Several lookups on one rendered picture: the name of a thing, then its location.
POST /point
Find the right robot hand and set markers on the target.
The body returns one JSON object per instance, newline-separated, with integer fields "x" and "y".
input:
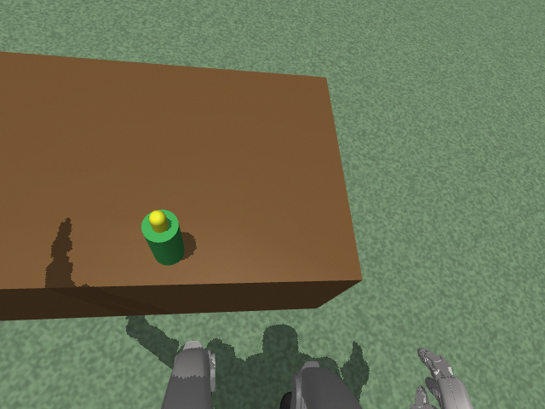
{"x": 449, "y": 391}

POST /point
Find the bottle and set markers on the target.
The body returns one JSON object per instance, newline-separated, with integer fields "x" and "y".
{"x": 162, "y": 233}

